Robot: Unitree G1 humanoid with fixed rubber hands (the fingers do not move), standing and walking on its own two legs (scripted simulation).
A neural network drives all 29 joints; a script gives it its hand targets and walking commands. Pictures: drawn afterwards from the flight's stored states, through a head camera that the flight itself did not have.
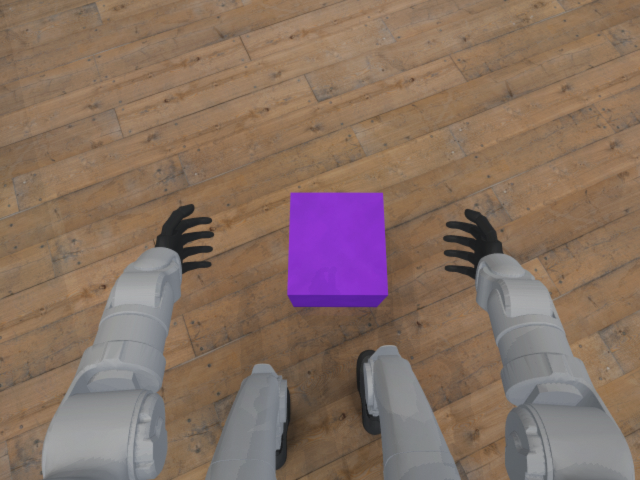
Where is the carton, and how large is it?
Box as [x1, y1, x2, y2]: [287, 193, 387, 306]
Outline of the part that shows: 291,193 287,294 293,306 376,306 387,295 382,193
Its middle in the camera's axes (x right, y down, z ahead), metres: +0.04 +0.04 +1.03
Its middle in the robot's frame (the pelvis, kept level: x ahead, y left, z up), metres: +0.52 -0.04 -0.58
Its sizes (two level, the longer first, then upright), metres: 0.261 0.235 0.201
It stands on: the floor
